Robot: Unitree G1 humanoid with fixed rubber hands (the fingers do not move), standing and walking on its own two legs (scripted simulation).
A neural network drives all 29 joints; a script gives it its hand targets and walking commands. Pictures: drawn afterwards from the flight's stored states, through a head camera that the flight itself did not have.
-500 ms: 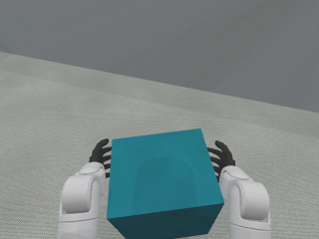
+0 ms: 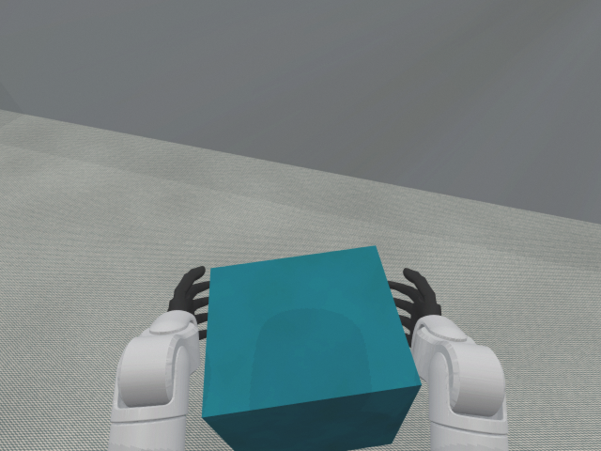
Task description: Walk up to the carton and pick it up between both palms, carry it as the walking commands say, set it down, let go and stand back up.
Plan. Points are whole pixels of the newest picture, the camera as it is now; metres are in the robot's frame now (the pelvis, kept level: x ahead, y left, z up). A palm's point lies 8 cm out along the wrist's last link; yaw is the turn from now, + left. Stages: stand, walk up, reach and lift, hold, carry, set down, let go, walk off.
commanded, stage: carry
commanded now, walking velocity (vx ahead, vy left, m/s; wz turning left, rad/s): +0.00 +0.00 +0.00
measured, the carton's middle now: (308, 362) +0.25 +0.00 +0.01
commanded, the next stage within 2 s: hold in 0.98 s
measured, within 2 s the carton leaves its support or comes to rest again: neither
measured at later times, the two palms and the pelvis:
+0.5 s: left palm (194, 323) +0.27 +0.14 +0.08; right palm (436, 326) +0.27 -0.16 +0.08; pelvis +0.00 -0.02 +0.00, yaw +0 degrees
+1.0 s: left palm (200, 322) +0.27 +0.13 +0.08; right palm (443, 325) +0.27 -0.17 +0.08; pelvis +0.00 -0.02 +0.00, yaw +0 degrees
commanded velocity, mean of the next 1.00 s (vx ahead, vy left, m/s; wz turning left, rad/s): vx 0.00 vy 0.00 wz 0.00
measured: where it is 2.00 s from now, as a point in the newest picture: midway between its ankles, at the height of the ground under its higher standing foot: outside the picture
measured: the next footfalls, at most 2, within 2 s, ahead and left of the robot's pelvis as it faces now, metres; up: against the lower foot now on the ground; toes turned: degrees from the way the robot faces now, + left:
none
